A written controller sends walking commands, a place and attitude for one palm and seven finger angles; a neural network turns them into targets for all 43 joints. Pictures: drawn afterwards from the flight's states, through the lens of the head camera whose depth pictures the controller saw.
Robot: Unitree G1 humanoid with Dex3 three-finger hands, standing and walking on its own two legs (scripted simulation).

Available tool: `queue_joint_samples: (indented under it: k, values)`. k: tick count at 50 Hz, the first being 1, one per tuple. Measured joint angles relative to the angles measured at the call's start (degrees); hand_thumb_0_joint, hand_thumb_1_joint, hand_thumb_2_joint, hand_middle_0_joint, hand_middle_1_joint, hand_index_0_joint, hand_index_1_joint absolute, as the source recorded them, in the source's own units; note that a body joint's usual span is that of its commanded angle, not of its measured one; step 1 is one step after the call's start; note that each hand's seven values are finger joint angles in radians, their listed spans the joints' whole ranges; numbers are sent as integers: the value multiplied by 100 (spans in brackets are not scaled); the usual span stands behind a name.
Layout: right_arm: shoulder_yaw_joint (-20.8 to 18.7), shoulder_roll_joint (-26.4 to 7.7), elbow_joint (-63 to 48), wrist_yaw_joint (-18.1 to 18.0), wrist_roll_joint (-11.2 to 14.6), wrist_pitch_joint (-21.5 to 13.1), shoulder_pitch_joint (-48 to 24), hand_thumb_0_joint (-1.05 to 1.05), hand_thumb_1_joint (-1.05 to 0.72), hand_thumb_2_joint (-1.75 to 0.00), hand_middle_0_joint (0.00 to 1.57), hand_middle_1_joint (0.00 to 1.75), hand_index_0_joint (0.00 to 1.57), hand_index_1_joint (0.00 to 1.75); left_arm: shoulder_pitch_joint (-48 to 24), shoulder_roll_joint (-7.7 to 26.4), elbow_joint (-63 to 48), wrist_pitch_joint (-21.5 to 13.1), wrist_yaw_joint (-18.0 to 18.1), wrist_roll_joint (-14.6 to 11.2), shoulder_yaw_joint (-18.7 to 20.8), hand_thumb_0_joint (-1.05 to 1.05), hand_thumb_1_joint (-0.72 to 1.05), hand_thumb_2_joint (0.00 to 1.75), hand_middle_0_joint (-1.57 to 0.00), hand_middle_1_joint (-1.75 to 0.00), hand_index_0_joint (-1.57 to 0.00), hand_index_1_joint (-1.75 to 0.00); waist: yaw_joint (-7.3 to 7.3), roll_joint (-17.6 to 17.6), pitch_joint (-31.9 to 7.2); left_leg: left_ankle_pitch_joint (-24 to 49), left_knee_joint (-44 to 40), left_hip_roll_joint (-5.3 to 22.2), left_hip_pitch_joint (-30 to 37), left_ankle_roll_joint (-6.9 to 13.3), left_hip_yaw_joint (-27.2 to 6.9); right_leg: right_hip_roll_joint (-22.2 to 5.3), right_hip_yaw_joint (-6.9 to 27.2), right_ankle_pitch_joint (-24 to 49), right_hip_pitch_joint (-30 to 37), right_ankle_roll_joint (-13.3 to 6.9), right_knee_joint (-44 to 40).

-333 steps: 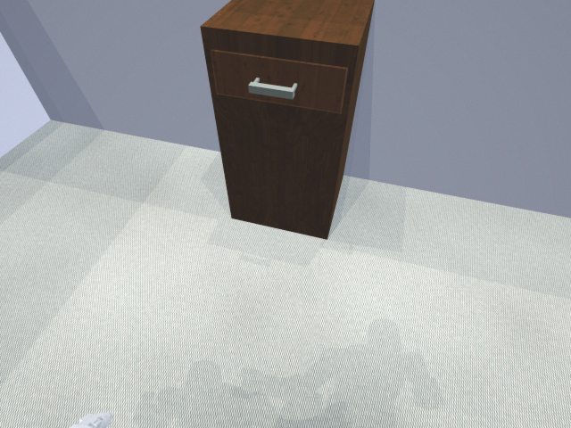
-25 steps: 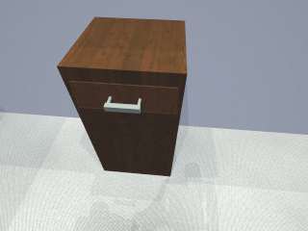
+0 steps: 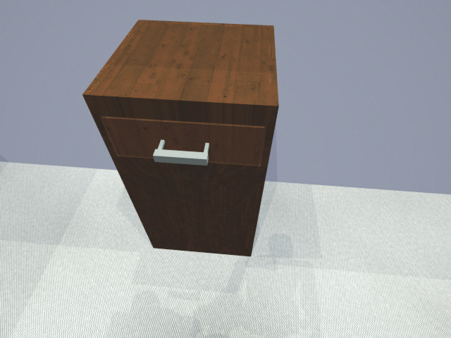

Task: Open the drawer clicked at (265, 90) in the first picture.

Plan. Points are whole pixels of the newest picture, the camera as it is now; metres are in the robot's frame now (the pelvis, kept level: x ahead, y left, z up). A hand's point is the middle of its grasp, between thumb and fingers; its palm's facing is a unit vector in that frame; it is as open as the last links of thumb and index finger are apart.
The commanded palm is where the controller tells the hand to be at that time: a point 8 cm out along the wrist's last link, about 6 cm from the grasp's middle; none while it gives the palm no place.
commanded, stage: come to a stop and stand still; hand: left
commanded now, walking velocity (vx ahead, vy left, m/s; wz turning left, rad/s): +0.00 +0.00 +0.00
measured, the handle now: (182, 151) +0.56 +0.15 -0.04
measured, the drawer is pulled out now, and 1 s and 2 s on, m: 0.00 0.00 0.00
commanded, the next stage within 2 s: look again from close up in 0.80 s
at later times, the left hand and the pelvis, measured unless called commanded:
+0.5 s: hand out of the picture +0.02 +0.16 -0.17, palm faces +0.01 -0.98 -0.20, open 7.4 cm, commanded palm none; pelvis +0.02 -0.01 +0.00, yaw +0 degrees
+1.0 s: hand out of the picture +0.01 +0.13 -0.17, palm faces +0.04 -0.98 -0.19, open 7.4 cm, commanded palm none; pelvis +0.02 -0.03 +0.00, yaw +0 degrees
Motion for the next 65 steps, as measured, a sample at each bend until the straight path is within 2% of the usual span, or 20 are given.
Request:
queue_joint_samples:
  k: [17,65]
  values:
    - [42,60,316,-33,6,-47,-74,0,-91,-90,20,30,20,30,-96,23,154,8,-21,0,33,0,91,90,-20,-30,-20,-30,18,-90,17,70,-319,-15,232,-52,29,-4,26,3,158,-29,-182]
    - [18,226,551,-117,19,-19,38,1,-92,-90,20,30,19,30,179,-158,332,-40,-15,1,78,0,91,90,-20,-30,-20,-30,60,-136,-69,106,-487,229,383,-332,-137,256,-135,11,370,-296,-411]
